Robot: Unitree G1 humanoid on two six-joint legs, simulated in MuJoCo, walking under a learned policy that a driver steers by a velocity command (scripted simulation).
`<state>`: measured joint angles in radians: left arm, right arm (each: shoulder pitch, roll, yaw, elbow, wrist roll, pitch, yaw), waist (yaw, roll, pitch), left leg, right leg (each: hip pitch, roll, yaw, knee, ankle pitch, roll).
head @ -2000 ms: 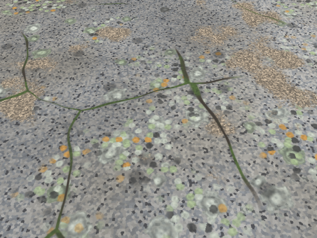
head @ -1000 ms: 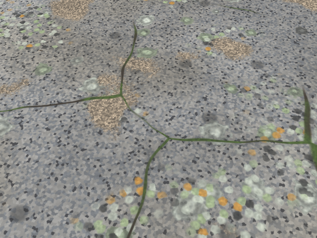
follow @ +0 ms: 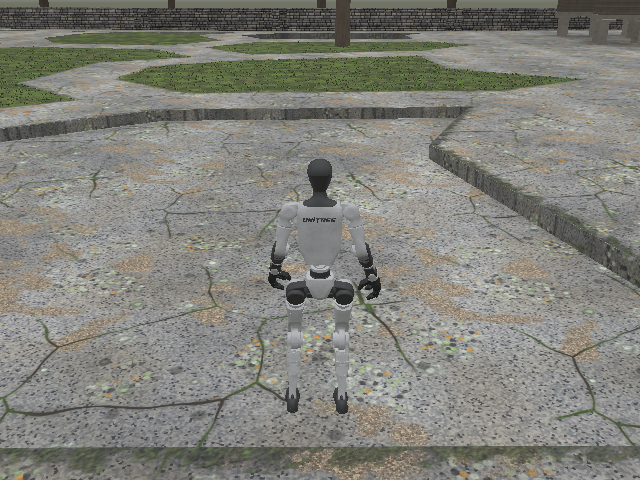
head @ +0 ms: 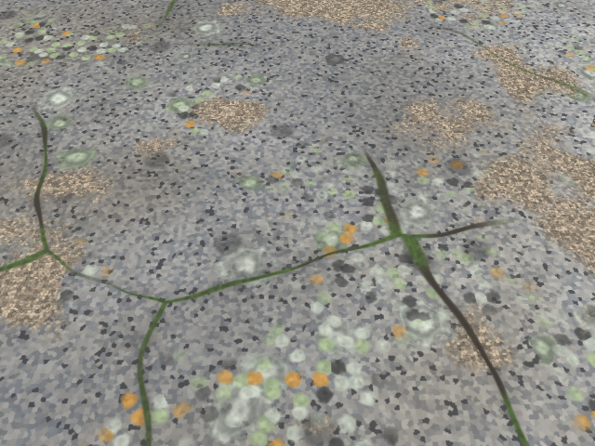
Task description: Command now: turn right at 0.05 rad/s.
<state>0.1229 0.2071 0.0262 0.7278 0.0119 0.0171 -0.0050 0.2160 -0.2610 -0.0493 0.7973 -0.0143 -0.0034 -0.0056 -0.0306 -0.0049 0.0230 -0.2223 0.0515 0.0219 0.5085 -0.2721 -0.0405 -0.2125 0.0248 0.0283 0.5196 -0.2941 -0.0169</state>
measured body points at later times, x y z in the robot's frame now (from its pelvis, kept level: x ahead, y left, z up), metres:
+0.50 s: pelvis +0.04 +0.03 -0.01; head +0.04 +0.04 +0.44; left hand +0.09 +0.29 -0.15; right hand +0.11 -0.24 -0.13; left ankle +0.02 +0.13 -0.74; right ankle -0.01 -0.11 -0.74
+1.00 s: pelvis +0.26 +0.00 -0.02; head +0.30 +0.00 +0.43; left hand +0.50 +0.23 -0.10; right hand +0.19 -0.26 -0.15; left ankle +0.04 +0.13 -0.69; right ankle +0.38 -0.09 -0.74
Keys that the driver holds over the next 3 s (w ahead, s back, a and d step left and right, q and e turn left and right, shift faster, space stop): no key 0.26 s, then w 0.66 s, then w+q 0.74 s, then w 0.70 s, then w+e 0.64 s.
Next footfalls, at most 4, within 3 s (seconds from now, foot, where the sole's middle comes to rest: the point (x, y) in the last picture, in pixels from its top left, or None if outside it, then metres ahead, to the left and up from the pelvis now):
0.96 right None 0.42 -0.09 -0.77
1.52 left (222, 379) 0.68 0.19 -0.77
2.02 right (255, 260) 1.04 0.12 -0.77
2.54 left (140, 222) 1.19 0.46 -0.77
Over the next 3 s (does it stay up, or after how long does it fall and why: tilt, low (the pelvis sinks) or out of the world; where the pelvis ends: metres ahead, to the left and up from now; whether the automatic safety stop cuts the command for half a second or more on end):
stays up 1.31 0.35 0.00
